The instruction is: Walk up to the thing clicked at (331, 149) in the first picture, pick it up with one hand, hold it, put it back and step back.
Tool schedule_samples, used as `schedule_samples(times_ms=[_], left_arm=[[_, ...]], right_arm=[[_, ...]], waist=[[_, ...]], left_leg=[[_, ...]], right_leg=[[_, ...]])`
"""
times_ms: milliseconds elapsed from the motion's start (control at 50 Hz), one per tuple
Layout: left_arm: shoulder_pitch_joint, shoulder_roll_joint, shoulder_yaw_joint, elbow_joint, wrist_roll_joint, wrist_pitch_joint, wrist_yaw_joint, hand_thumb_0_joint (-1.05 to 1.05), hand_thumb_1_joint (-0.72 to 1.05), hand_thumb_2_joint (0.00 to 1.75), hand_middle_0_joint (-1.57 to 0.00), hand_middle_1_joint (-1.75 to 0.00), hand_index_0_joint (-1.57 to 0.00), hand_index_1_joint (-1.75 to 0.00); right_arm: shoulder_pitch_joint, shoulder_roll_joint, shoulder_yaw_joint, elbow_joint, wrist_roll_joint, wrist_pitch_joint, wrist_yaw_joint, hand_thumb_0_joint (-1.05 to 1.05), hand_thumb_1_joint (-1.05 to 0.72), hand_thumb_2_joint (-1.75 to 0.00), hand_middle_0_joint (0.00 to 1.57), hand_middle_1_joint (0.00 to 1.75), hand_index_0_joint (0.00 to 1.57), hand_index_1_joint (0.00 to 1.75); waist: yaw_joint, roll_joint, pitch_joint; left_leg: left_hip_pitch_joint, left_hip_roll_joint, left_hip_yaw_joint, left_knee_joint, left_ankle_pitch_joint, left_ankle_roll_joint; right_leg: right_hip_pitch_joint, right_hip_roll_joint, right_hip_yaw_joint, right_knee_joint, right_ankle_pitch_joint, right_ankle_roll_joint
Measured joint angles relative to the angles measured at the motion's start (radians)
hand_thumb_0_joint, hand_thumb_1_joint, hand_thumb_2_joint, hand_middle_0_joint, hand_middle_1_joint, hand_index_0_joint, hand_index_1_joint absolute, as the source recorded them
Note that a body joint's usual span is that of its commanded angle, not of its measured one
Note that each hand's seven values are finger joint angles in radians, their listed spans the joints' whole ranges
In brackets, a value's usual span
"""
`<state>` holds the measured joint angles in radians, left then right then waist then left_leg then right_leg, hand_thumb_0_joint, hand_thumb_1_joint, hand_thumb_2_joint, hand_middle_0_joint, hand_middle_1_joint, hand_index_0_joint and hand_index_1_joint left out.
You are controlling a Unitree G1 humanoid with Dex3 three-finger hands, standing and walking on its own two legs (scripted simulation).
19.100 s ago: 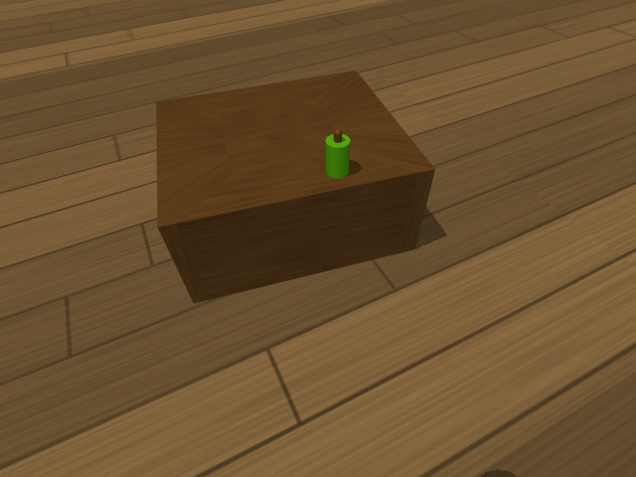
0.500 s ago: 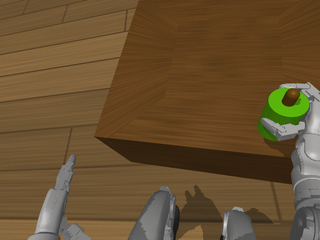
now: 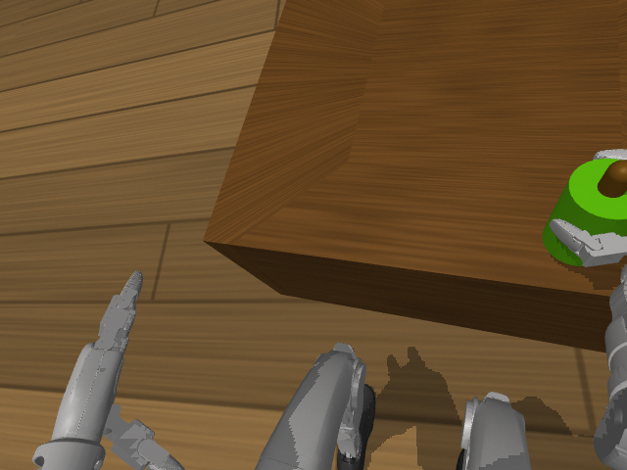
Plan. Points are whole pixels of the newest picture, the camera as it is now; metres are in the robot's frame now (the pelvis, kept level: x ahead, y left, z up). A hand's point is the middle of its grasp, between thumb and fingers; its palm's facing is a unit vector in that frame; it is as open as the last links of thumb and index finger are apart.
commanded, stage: lower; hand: right
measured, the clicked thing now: (597, 207) +0.48 -0.19 -0.07
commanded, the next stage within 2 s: loosen in 0.32 s
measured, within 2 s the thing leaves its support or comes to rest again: rests again in 1.12 s
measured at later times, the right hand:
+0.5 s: hand (595, 220) +0.48 -0.20 -0.09, palm faces +0.17 +0.99 -0.01, open 10.9 cm
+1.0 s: hand (606, 199) +0.49 -0.20 -0.07, palm faces +0.18 +0.98 +0.00, open 14.6 cm
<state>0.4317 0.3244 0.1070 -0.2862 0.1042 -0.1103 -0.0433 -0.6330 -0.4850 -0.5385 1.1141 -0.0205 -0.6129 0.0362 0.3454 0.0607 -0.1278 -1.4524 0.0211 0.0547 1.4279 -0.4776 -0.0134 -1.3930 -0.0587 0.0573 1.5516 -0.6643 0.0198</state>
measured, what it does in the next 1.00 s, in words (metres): stands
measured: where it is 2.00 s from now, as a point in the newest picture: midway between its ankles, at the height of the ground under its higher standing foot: outside the picture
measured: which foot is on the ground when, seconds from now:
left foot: down 0.00-1.00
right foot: down 0.00-1.00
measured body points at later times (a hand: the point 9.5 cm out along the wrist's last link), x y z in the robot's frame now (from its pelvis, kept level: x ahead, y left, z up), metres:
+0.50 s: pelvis -0.02 -0.01 -0.03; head +0.17 -0.08 +0.37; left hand +0.16 +0.26 +0.08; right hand +0.46 -0.25 -0.09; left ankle +0.09 +0.13 -0.56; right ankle +0.02 -0.12 -0.56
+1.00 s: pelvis -0.02 +0.00 -0.04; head +0.16 -0.07 +0.37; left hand +0.15 +0.26 +0.09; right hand +0.48 -0.25 -0.06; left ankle +0.09 +0.13 -0.56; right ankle +0.02 -0.12 -0.56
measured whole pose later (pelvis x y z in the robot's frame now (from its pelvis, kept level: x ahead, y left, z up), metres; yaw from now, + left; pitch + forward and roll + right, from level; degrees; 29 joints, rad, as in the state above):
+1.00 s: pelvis -0.02 +0.00 -0.04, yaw -1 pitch +30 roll +4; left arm 0.49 0.35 0.15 -0.43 0.07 -0.11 -0.06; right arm -0.76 -0.55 -0.56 1.15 -0.05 -0.59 0.05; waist 0.37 0.04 -0.14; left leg -1.60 0.04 0.05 1.55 -0.47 -0.02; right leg -1.55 -0.04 0.07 1.68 -0.66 0.01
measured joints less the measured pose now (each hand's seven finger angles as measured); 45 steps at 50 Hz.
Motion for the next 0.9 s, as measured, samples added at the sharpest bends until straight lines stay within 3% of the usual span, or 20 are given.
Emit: schedule_samples(times_ms=[560,760,900], left_arm=[[0.023,0.029,0.016,-0.081,-0.011,0.011,-0.008,-0.01,-0.50,0.01,-0.06,-0.05,-0.08,-0.03],[0.037,0.033,0.030,-0.100,-0.018,0.015,-0.010,-0.01,-0.49,0.02,-0.06,-0.06,-0.08,-0.03],[0.046,0.031,0.038,-0.127,-0.024,0.010,-0.013,-0.01,-0.51,0.03,-0.06,-0.06,-0.08,-0.04]], right_arm=[[-0.044,-0.039,0.009,0.006,-0.019,0.010,-0.013,0.00,0.48,-1.08,0.66,0.93,0.70,0.94],[-0.070,-0.046,0.004,-0.004,-0.016,0.012,-0.008,-0.01,0.47,-0.66,0.77,0.75,0.80,0.74],[-0.119,-0.064,-0.003,0.030,-0.026,0.012,0.009,-0.01,0.54,-0.36,0.69,0.55,0.71,0.55]], waist=[[0.026,0.006,-0.003],[0.025,0.003,-0.006],[0.026,-0.013,-0.015]], left_leg=[[-0.110,0.007,0.003,0.095,0.001,-0.008],[-0.126,0.011,0.002,0.108,0.002,-0.006],[-0.134,0.017,0.004,0.115,0.002,-0.005]], right_leg=[[-0.121,0.010,0.012,0.115,-0.010,-0.009],[-0.135,0.015,0.012,0.125,-0.007,-0.007],[-0.146,0.021,0.016,0.129,-0.002,-0.006]])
